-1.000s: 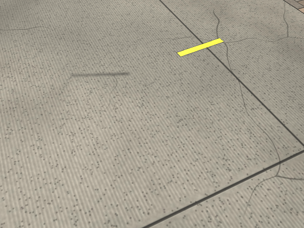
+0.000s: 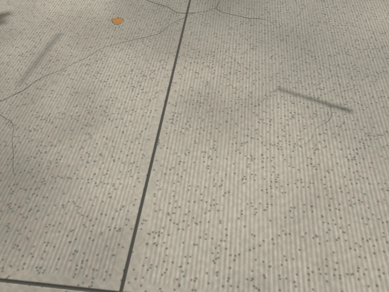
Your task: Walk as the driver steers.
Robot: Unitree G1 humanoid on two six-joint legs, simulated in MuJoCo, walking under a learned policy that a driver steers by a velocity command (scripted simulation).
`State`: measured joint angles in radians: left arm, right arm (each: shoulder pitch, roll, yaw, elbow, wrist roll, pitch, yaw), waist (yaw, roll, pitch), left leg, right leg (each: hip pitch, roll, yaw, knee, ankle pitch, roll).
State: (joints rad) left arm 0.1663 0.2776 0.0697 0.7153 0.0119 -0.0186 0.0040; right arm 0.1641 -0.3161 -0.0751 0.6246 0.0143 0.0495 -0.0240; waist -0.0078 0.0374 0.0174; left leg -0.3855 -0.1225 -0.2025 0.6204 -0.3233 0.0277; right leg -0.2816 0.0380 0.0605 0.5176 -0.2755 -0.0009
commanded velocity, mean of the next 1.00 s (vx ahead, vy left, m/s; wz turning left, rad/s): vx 0.41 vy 0.00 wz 0.02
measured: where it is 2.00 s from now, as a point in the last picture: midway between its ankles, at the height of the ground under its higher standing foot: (215, 187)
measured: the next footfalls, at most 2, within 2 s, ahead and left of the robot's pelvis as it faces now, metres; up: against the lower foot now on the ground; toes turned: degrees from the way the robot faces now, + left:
left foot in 0.38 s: +0.15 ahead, +0.16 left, +0.00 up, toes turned +3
right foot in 0.86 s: +0.51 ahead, -0.04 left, +0.00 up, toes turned +0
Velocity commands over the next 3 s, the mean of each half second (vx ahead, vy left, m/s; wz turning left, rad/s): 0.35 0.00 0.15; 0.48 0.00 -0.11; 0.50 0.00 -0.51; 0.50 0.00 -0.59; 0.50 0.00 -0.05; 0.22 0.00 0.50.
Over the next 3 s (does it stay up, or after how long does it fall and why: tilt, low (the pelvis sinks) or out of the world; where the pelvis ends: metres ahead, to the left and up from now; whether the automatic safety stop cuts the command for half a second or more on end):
stays up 1.31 -0.34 0.00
